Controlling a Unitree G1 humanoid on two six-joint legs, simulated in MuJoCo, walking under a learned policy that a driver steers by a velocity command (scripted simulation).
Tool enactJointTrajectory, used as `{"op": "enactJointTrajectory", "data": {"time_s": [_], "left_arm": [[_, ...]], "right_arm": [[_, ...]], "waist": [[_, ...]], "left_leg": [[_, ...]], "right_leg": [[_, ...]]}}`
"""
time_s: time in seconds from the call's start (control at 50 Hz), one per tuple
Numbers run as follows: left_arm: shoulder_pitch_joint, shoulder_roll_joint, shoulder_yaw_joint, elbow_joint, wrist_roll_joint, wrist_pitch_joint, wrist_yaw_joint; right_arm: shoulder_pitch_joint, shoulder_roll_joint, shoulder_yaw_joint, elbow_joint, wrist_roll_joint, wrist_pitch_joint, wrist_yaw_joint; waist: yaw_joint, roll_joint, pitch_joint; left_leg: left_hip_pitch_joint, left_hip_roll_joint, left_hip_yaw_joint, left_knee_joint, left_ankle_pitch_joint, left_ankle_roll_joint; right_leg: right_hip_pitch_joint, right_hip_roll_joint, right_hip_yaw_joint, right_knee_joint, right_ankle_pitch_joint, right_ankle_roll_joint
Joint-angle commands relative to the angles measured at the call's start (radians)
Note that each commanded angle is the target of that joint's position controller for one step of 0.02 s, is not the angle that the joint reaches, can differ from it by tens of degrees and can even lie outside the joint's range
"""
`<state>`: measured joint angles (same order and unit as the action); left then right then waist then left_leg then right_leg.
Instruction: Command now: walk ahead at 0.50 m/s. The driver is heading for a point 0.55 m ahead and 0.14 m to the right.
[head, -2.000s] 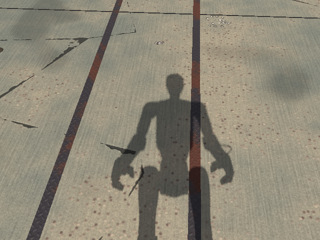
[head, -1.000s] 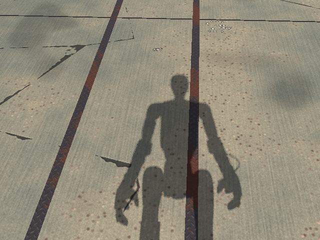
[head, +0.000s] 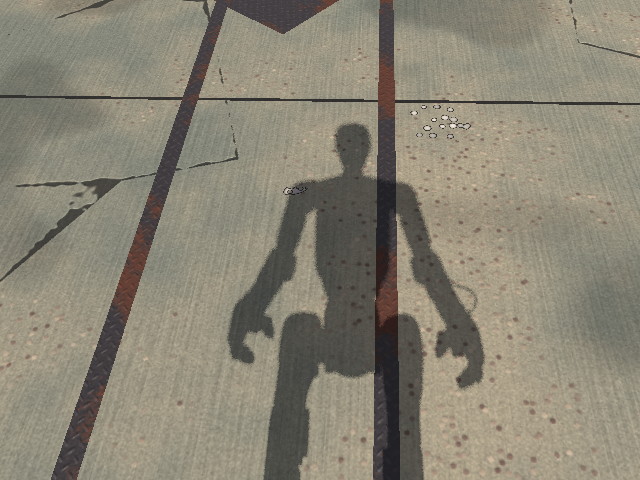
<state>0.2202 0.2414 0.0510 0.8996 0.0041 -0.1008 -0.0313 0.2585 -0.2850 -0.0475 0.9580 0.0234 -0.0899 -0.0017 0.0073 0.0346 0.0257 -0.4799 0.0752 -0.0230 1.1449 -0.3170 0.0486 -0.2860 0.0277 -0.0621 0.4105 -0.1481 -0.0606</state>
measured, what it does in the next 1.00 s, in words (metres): walks ahead: left foot, then right foot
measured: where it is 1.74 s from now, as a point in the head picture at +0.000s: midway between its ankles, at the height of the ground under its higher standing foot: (345, 415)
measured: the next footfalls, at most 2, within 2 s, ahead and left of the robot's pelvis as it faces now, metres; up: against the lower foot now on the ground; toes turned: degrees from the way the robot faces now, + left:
left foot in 0.38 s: +0.39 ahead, +0.15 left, +0.00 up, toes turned +2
right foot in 0.90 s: +0.65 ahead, -0.12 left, +0.00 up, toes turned -16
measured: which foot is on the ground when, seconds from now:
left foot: up 0.00-0.36, down 0.38-0.92, up 0.94-1.00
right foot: down 0.00-0.40, up 0.42-0.88, down 0.90-1.00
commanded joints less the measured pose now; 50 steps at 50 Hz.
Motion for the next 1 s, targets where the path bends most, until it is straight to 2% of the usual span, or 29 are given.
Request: {"op": "enactJointTrajectory", "data": {"time_s": [0.02,0.1,0.18,0.26,0.32,0.34,0.36,0.38,0.4,0.42,0.44,0.46,0.48,0.52,0.56,0.6,0.66,0.72,0.76,0.8,0.84,0.86,0.88,0.9,0.92,0.94,0.96,0.98,1.0], "left_arm": [[0.012,0.118,0.024,-0.032,0.002,-0.020,0.002],[0.074,0.144,0.030,0.000,-0.002,-0.012,0.024],[0.131,0.158,0.031,0.026,-0.013,-0.005,0.036],[0.194,0.164,0.038,0.066,-0.021,0.012,0.041],[0.181,0.179,0.047,0.073,-0.023,0.028,0.048],[0.169,0.186,0.049,0.070,-0.024,0.033,0.048],[0.148,0.181,0.046,0.066,-0.023,0.039,0.047],[0.143,0.151,0.032,0.052,-0.015,0.041,0.046],[0.235,0.054,0.002,0.026,-0.003,0.029,0.039],[0.263,0.027,-0.008,0.044,-0.022,0.007,0.035],[0.179,0.140,0.023,0.029,-0.053,-0.007,0.034],[0.107,0.155,0.028,0.006,-0.061,-0.010,0.037],[0.073,0.143,0.031,0.002,-0.053,-0.004,0.044],[0.107,0.104,0.040,0.013,-0.041,0.026,0.049],[0.116,0.064,0.038,0.010,-0.041,0.050,0.047],[0.073,0.066,0.043,-0.014,-0.036,0.061,0.048],[0.002,0.062,0.043,-0.046,-0.027,0.055,0.037],[-0.105,0.043,0.031,-0.085,-0.022,0.049,0.016],[-0.179,0.022,0.020,-0.120,-0.012,0.046,0.005],[-0.206,0.019,0.016,-0.146,-0.007,0.044,-0.007],[-0.174,0.050,0.026,-0.157,-0.007,0.044,-0.017],[-0.116,0.080,0.037,-0.147,-0.006,0.042,-0.020],[-0.005,0.119,0.057,-0.116,-0.006,0.038,-0.020],[0.076,0.183,0.080,-0.095,0.000,0.037,-0.006],[0.149,0.271,0.092,-0.084,0.023,0.044,0.019],[0.122,0.241,0.065,-0.094,0.031,0.041,0.017],[0.117,0.170,0.047,-0.100,0.018,0.049,0.009],[0.029,0.151,0.043,-0.104,0.001,0.048,0.008],[-0.037,0.122,0.033,-0.110,-0.007,0.046,0.009]], "right_arm": [[0.042,-0.043,-0.017,-0.042,-0.008,0.012,-0.006],[-0.093,-0.040,-0.020,-0.092,-0.020,0.014,-0.005],[-0.235,-0.018,-0.009,-0.129,-0.013,0.004,0.008],[-0.329,-0.026,-0.004,-0.168,-0.005,-0.004,0.029],[-0.314,-0.055,-0.013,-0.179,-0.003,-0.013,0.043],[-0.270,-0.075,-0.023,-0.170,-0.004,-0.016,0.042],[-0.152,-0.105,-0.043,-0.138,-0.006,-0.018,0.038],[0.032,-0.161,-0.068,-0.087,-0.012,-0.019,0.028],[0.178,-0.264,-0.094,-0.063,-0.034,-0.015,0.018],[0.198,-0.217,-0.078,-0.054,-0.025,-0.010,0.020],[0.130,-0.149,-0.057,-0.063,-0.017,-0.013,0.019],[0.048,-0.109,-0.045,-0.080,-0.018,-0.015,0.015],[-0.023,-0.073,-0.035,-0.085,-0.023,-0.020,0.018],[-0.084,-0.034,-0.025,-0.080,-0.037,-0.030,0.021],[-0.081,-0.047,-0.032,-0.064,-0.040,-0.036,0.018],[-0.066,-0.071,-0.040,-0.053,-0.043,-0.038,0.007],[-0.045,-0.088,-0.044,-0.044,-0.044,-0.033,-0.010],[-0.017,-0.107,-0.048,-0.041,-0.036,-0.024,-0.021],[0.023,-0.111,-0.048,-0.024,-0.029,-0.009,-0.026],[0.059,-0.122,-0.050,-0.006,-0.019,0.012,-0.028],[0.049,-0.148,-0.057,-0.004,-0.007,0.028,-0.031],[0.029,-0.160,-0.060,-0.008,-0.002,0.034,-0.034],[0.001,-0.161,-0.060,-0.014,0.001,0.039,-0.035],[0.020,-0.152,-0.056,-0.015,-0.005,0.037,-0.032],[0.062,-0.071,-0.029,-0.045,-0.053,0.026,-0.023],[0.193,0.000,0.002,-0.019,-0.031,0.012,-0.003],[0.143,-0.089,-0.024,0.004,0.007,0.012,0.005],[0.039,-0.089,-0.026,-0.029,0.026,0.017,0.003],[-0.009,-0.075,-0.026,-0.026,0.011,0.028,-0.012]], "waist": [[-0.026,-0.110,-0.042],[-0.004,-0.087,0.000],[0.041,-0.092,0.035],[0.063,-0.090,0.068],[0.029,-0.104,0.045],[-0.001,-0.116,0.014],[-0.069,-0.115,-0.053],[-0.142,-0.088,-0.178],[-0.131,0.109,-0.348],[-0.127,0.240,-0.445],[-0.130,0.146,-0.297],[-0.105,0.100,-0.184],[-0.073,0.042,-0.105],[-0.015,0.077,-0.047],[0.004,0.060,-0.020],[0.006,0.033,0.004],[-0.006,0.017,0.021],[-0.042,0.000,0.047],[-0.064,-0.020,0.082],[-0.066,-0.004,0.071],[-0.032,0.039,0.024],[0.005,0.060,-0.018],[0.071,0.050,-0.078],[0.108,-0.001,-0.139],[0.082,-0.212,-0.286],[0.016,-0.276,-0.498],[0.056,-0.120,-0.502],[0.046,-0.124,-0.329],[0.023,-0.055,-0.217]], "left_leg": [[-0.130,0.076,-0.035,-0.048,0.091,-0.013],[-0.224,0.075,-0.026,-0.273,0.277,-0.043],[-0.168,0.032,0.018,-0.504,0.431,-0.044],[-0.201,0.017,0.010,-0.601,0.392,-0.020],[-0.147,-0.004,0.019,-0.639,0.285,0.017],[-0.050,-0.031,0.039,-0.647,0.250,0.030],[0.119,-0.064,0.065,-0.670,0.251,0.050],[0.408,-0.021,0.021,-0.635,0.274,0.087],[0.823,0.248,-0.351,-0.639,0.207,0.209],[0.917,0.360,-0.688,-0.807,0.072,0.285],[0.796,0.324,-0.576,-0.838,0.001,0.228],[0.649,0.293,-0.424,-0.860,0.021,0.183],[0.500,0.253,-0.315,-0.905,0.072,0.156],[0.342,0.196,-0.164,-0.975,0.140,0.122],[0.292,0.186,-0.072,-1.013,0.221,0.131],[0.299,0.185,-0.005,-1.030,0.289,0.136],[0.340,0.169,0.086,-1.038,0.353,0.123],[0.373,0.164,0.161,-1.047,0.373,0.108],[0.408,0.168,0.196,-1.001,0.533,0.106],[0.474,0.186,0.209,-0.925,0.705,0.104],[0.532,0.201,0.204,-0.827,0.896,0.088],[0.551,0.198,0.200,-0.746,0.979,0.072],[0.546,0.168,0.211,-0.607,0.975,0.044],[0.450,0.113,0.232,-0.425,0.834,-0.007],[0.160,0.021,0.233,-0.080,0.161,-0.063],[-0.021,-0.099,0.041,0.183,-0.426,-0.101],[0.001,-0.045,-0.084,0.191,-0.388,-0.094],[-0.087,-0.014,-0.044,0.158,-0.343,-0.087],[-0.097,0.019,-0.028,0.084,-0.285,-0.088]], "right_leg": [[0.121,-0.251,0.249,-0.267,0.146,-0.165],[0.157,-0.238,0.175,-0.297,0.217,-0.162],[0.168,-0.211,0.111,-0.316,0.165,-0.135],[0.302,-0.266,0.118,-0.271,0.182,-0.131],[0.385,-0.302,0.125,-0.193,0.312,-0.109],[0.379,-0.295,0.128,-0.130,0.451,-0.099],[0.350,-0.257,0.108,0.006,0.588,-0.080],[0.214,-0.199,0.079,0.229,0.527,-0.050],[-0.161,-0.062,0.026,0.623,0.123,0.015],[-0.357,0.033,0.143,0.843,-0.437,0.033],[-0.448,-0.031,0.209,0.928,-0.406,0.016],[-0.464,-0.089,0.177,0.911,-0.312,0.004],[-0.422,-0.130,0.163,0.850,-0.230,0.006],[-0.312,-0.174,0.171,0.774,-0.139,0.008],[-0.306,-0.182,0.167,0.748,-0.097,0.013],[-0.369,-0.183,0.178,0.693,-0.016,0.023],[-0.414,-0.171,0.169,0.531,0.136,0.035],[-0.394,-0.158,0.095,0.370,0.228,0.033],[-0.383,-0.133,0.056,0.272,0.222,0.026],[-0.357,-0.101,0.021,0.216,0.173,0.016],[-0.284,-0.059,0.001,0.186,0.094,-0.010],[-0.208,-0.030,-0.009,0.166,0.066,-0.027],[-0.072,0.001,-0.016,0.088,0.132,-0.050],[0.124,-0.019,0.031,0.027,0.407,-0.079],[0.469,-0.249,0.280,0.176,0.987,-0.173],[0.665,-0.482,0.630,0.127,1.129,-0.394],[0.561,-0.418,0.522,0.078,0.977,-0.353],[0.443,-0.362,0.396,0.046,0.811,-0.298],[0.292,-0.311,0.328,-0.001,0.672,-0.247]]}}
